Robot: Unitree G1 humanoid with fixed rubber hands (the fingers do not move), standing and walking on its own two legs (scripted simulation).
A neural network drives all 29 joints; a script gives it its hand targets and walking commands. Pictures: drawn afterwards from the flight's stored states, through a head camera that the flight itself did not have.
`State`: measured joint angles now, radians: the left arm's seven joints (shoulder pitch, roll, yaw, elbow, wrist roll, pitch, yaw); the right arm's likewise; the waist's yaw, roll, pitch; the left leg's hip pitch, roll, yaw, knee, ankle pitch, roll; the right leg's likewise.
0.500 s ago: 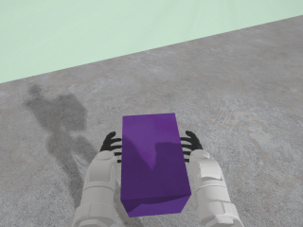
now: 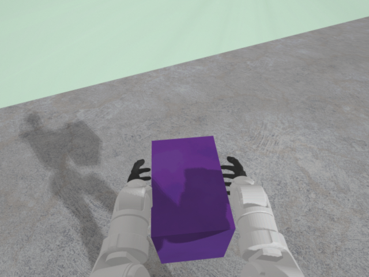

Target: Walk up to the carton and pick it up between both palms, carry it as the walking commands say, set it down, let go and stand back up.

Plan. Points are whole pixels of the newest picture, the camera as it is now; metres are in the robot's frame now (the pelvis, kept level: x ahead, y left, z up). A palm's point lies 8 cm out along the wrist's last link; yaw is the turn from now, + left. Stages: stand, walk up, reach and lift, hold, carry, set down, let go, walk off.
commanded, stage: reach and lift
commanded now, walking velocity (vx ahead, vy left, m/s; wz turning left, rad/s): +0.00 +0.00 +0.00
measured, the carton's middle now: (187, 199) +0.34 +0.00 -0.02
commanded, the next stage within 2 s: hold in 0.58 s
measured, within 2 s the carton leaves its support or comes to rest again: neither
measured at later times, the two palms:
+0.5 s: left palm (134, 189) +0.32 +0.12 +0.06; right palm (242, 188) +0.32 -0.13 +0.06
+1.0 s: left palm (134, 196) +0.31 +0.12 +0.05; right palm (245, 191) +0.31 -0.13 +0.06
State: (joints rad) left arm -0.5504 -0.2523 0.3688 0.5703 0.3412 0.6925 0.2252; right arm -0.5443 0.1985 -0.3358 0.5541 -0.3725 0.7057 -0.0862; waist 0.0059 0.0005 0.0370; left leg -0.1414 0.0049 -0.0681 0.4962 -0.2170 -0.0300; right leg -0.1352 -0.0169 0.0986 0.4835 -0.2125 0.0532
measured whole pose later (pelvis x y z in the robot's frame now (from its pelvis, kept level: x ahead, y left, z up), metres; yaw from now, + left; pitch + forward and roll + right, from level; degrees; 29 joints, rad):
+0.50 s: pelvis +0.01 +0.00 +0.00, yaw +0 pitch -9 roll +0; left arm -0.43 -0.21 0.25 0.44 0.30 0.74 0.10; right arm -0.40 0.19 -0.24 0.39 -0.32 0.75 -0.06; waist 0.00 -0.01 0.04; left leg -0.09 0.00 -0.08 0.45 -0.21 -0.03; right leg -0.08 -0.02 0.09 0.44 -0.21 0.05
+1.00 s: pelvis +0.01 -0.01 +0.01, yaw +1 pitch -9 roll +0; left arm -0.34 -0.18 0.19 0.35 0.26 0.77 0.07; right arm -0.34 0.17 -0.16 0.32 -0.29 0.79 -0.05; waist 0.00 -0.01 0.04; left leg -0.07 0.02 -0.09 0.42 -0.20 -0.04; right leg -0.07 -0.01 0.07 0.43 -0.21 0.04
